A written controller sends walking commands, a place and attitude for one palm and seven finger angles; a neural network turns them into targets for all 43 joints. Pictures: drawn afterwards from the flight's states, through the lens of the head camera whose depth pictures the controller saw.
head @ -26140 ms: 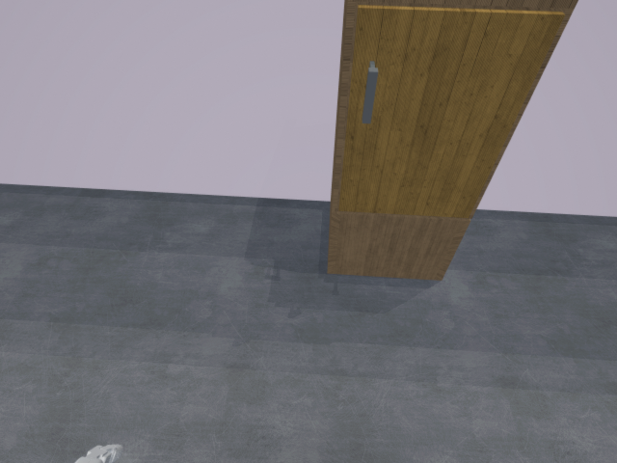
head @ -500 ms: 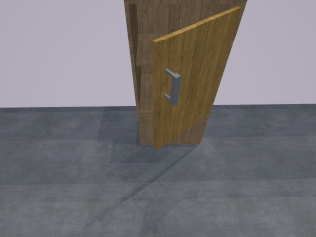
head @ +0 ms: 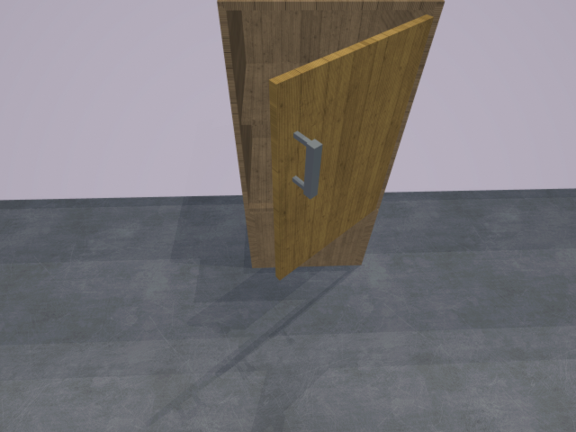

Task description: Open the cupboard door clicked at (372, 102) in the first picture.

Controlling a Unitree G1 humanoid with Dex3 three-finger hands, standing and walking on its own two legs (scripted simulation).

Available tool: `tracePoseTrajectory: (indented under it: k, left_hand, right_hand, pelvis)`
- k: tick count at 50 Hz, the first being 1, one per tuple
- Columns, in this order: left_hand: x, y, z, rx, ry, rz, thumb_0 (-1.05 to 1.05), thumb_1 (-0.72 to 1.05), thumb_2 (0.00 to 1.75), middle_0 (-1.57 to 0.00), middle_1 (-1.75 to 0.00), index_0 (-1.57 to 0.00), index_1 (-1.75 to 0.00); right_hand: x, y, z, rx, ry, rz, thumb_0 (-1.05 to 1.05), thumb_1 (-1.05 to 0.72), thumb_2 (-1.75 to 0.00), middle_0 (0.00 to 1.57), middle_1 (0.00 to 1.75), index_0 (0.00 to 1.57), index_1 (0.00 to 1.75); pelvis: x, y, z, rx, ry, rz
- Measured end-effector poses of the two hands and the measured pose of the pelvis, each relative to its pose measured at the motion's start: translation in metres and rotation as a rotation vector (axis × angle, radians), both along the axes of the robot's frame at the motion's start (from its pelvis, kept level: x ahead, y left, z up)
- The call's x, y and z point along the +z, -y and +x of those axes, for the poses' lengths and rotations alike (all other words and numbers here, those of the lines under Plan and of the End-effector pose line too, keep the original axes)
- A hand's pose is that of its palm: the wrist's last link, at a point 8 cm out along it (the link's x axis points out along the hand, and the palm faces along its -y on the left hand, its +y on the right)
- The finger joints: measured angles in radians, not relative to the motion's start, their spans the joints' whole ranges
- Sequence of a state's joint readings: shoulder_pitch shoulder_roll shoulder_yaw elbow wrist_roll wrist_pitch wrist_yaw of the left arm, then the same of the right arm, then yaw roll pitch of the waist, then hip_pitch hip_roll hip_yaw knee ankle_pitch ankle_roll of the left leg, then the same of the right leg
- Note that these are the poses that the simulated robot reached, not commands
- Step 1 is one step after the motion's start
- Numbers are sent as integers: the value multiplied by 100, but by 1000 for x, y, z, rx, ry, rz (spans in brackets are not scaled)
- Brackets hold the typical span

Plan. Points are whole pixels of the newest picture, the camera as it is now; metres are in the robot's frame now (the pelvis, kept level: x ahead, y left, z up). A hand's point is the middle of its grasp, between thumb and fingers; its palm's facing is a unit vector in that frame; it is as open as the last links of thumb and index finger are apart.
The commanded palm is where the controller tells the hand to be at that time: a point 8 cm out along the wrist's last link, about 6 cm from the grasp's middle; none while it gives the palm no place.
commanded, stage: walk to a spot facing it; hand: left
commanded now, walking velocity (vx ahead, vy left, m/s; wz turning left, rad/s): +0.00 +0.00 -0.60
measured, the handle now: (305, 165) +0.57 +0.01 +0.03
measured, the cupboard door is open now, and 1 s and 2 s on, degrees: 39 39 39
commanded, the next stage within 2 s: none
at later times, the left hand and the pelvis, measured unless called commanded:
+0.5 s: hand out of the picture +0.06 +0.16 -0.17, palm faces -0.18 -0.94 -0.28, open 7.4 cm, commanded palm none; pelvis -0.01 -0.03 -0.01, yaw -15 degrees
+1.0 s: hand (200, 398) +0.20 +0.17 -0.17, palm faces -0.46 -0.86 -0.22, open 7.4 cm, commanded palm none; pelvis +0.02 +0.01 +0.00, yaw -32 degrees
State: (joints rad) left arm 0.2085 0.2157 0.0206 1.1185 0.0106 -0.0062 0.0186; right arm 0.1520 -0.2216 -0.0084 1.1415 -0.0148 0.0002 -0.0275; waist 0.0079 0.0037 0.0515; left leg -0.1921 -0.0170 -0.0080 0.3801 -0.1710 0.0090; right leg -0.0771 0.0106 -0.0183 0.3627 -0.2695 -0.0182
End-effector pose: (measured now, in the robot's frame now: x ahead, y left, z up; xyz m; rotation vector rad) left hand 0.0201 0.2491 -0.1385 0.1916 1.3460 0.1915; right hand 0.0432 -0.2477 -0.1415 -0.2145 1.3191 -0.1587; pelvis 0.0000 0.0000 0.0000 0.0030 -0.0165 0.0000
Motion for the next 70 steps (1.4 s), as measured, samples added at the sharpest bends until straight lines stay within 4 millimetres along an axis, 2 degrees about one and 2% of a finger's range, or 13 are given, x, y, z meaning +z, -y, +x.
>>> tracePoseTrajectory:
  k: [5,10,17,20,31,37,41,45,50,56,61,65,70]
  left_hand:
    - [-5,2,3,-21,-30,-8,0,91,90,-20,-30,-20,-30]
    - [-10,4,11,-62,-46,-10,1,91,90,-20,-30,-20,-30]
    - [-6,21,33,-140,-1,29,1,91,90,-20,-30,-20,-30]
    - [-1,30,36,-156,9,40,0,91,90,-20,-30,-20,-30]
    - [6,44,57,-273,-22,12,1,90,90,-20,-30,-21,-30]
    - [-3,32,85,-329,-13,-9,1,90,90,-20,-30,-21,-30]
    - [-19,18,115,-373,0,-24,1,90,90,-20,-30,-21,-30]
    - [-17,17,153,-444,38,-35,1,91,90,-20,-30,-20,-30]
    - [-5,37,197,-544,93,-53,1,91,90,-19,-30,-20,-30]
    - [2,91,238,-709,140,-64,1,91,90,-19,-30,-20,-30]
    - [0,141,257,-826,224,-58,1,91,90,-19,-30,-20,-30]
    - [2,157,253,-882,202,-54,0,91,90,-20,-30,-20,-30]
    - [-3,168,251,-940,148,-82,1,91,90,-20,-30,-21,-30]
  right_hand:
    - [-4,-2,-7,-58,10,1,1,-91,-90,20,30,20,30]
    - [-10,-1,-24,-119,15,4,0,-91,-90,20,30,20,30]
    - [-30,19,-55,-198,-4,34,1,-91,-90,20,30,20,30]
    - [-28,29,-60,-231,-19,34,1,-91,-90,20,30,20,30]
    - [2,44,-28,-332,140,-6,1,-91,-90,20,30,20,30]
    - [14,34,-8,-362,212,-42,1,-91,-90,20,30,20,30]
    - [15,21,-8,-383,255,-89,1,-91,-90,20,30,20,30]
    - [20,3,-34,-400,194,-99,1,-91,-90,20,30,20,30]
    - [21,-17,-86,-501,93,-83,1,-91,-90,20,30,20,30]
    - [9,-33,-156,-670,-6,-51,1,-91,-90,20,30,20,30]
    - [-14,-34,-205,-792,-76,-21,1,-91,-90,20,30,20,30]
    - [-9,-31,-210,-857,-62,-33,1,-91,-90,20,30,20,30]
    - [3,-30,-194,-905,24,-58,1,-91,-90,20,29,20,30]
  pelvis:
    - [-4,0,-1,-50,-4,-2]
    - [-10,2,-5,-105,-13,15]
    - [-22,22,-13,-184,-17,32]
    - [-17,27,-15,-202,-17,27]
    - [-3,26,-8,-341,-38,36]
    - [-5,8,1,-409,-53,24]
    - [-16,-8,12,-448,-71,-9]
    - [-11,-14,16,-499,-56,-15]
    - [-3,-14,20,-566,-51,-33]
    - [-7,-3,20,-661,-41,-27]
    - [-24,11,14,-728,-28,-4]
    - [-18,11,12,-784,-18,-1]
    - [-13,9,19,-846,-21,10]
